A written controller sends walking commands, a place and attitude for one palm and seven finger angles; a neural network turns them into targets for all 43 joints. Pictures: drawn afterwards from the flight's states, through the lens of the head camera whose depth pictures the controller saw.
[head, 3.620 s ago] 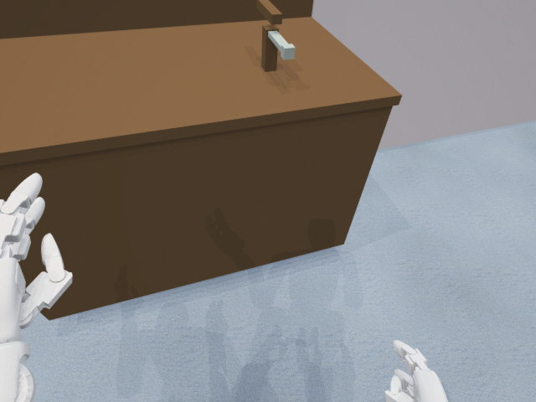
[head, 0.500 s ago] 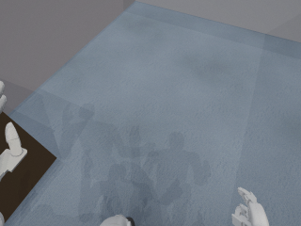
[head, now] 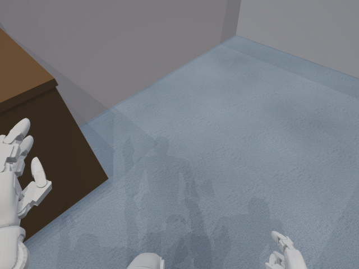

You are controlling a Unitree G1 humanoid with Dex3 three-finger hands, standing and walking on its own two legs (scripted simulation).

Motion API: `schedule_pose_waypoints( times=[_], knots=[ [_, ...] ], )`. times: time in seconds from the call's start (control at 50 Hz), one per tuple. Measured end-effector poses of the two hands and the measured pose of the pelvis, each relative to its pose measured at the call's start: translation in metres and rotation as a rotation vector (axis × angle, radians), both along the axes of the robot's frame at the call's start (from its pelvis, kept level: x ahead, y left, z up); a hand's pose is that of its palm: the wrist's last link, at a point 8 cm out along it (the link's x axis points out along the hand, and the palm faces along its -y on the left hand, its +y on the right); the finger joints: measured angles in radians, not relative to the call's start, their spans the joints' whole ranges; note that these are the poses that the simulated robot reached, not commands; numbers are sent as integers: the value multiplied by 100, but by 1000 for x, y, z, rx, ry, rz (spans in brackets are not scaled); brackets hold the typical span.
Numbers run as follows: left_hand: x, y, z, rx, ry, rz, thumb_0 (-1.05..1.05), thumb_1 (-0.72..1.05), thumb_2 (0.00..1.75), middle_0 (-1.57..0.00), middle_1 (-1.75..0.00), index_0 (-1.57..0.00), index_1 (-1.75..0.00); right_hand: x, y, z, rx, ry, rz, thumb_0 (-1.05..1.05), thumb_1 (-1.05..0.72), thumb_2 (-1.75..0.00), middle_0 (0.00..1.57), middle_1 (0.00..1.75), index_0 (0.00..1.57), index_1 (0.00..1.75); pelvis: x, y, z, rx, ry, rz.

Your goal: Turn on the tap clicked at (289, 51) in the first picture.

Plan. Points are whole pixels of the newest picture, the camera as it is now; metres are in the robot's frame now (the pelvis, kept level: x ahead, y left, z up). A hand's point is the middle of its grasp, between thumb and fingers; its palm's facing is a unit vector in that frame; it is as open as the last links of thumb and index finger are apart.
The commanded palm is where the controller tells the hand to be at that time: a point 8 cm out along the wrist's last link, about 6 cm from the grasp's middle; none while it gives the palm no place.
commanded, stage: turn to face it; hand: left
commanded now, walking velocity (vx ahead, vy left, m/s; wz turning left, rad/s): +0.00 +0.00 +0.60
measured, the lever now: out of the picture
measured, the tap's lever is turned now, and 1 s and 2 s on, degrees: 0 0 0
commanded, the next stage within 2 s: take the last steps up to it in 0.66 s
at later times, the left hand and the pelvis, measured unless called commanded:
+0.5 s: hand out of the picture +0.06 +0.29 +0.19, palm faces +0.60 -0.68 -0.42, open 7.4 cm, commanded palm +0.01 +0.32 +0.18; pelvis -0.07 +0.00 +0.01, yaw +17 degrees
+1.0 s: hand out of the picture -0.05 +0.25 +0.19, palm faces +0.72 -0.53 -0.45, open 7.4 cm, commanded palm -0.12 +0.27 +0.18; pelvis -0.13 -0.05 +0.01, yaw +28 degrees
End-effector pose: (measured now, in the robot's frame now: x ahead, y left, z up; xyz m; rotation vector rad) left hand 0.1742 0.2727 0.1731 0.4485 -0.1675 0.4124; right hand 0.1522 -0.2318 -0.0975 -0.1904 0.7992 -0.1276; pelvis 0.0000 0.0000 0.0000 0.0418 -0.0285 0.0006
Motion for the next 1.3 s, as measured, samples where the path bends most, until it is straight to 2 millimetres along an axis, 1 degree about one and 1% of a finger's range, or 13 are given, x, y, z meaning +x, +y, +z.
schedule_pose_waypoints(
  times=[0.1,0.18,0.24,0.34,0.44,0.54,0.66,0.78,0.88,0.98,1.14,1.22,1.3],
  knots=[
    [-17,1,11,38,-46,-20,2,89,90,-21,-30,-21,-30,2,-13,18,-87,-16,16,1,-91,-90,21,30,20,30,-12,-3,3,-4,24,67],
    [-43,18,21,90,-113,-7,2,89,90,-21,-30,-21,-30,7,-9,28,-141,-42,50,1,-91,-90,20,30,19,30,-23,5,-3,-29,47,109],
    [-64,37,18,101,-155,18,1,89,90,-21,-30,-21,-30,9,6,29,-154,-65,73,1,-91,-90,20,30,19,30,-33,15,-13,-25,43,136],
    [-98,54,19,117,-120,76,1,89,90,-21,-30,-21,-30,-1,49,32,-58,-66,171,1,-91,-90,20,30,19,30,-45,16,-2,-72,28,207],
    [-139,48,30,107,-119,135,2,89,90,-21,-30,-21,-30,-12,83,29,36,-50,287,1,-91,-90,21,30,20,30,-58,10,6,-97,26,268],
    [-175,40,28,107,-65,235,1,89,90,-21,-30,-21,-30,-16,93,17,87,-41,368,1,-90,-90,21,30,20,30,-71,-4,4,-84,24,308],
    [-200,17,12,91,-9,351,1,89,90,-21,-30,-21,-30,-15,74,-4,110,-41,430,1,-90,-90,21,30,20,30,-89,-34,-7,-54,15,339],
    [-216,-8,8,28,1,358,2,89,90,-21,-30,-21,-30,-22,31,5,28,-9,411,1,-91,-90,21,30,20,30,-101,-52,4,-1,20,398],
    [-235,-12,14,67,11,358,2,89,90,-21,-30,-21,-30,-26,3,15,-50,-18,386,1,-91,-90,21,30,20,30,-111,-58,8,1,38,444],
    [-265,-5,31,131,-47,395,2,88,90,-21,-31,-21,-30,-32,-3,21,-105,-14,411,1,-91,-90,20,30,19,30,-125,-55,8,-4,54,482],
    [-324,22,16,99,-153,491,1,89,90,-21,-30,-21,-30,-48,46,25,-103,-80,475,1,-91,-90,20,30,19,30,-151,-29,-6,-24,22,504],
    [-329,38,7,72,-183,515,1,89,90,-21,-30,-21,-30,-65,85,23,-17,-92,501,1,-91,-90,20,30,19,30,-154,-21,-5,-27,-11,520],
    [-323,43,19,80,-204,499,2,89,90,-21,-30,-21,-30,-78,118,22,62,-66,553,1,-91,-90,20,30,20,30,-151,-15,2,-52,-16,529]
  ],
)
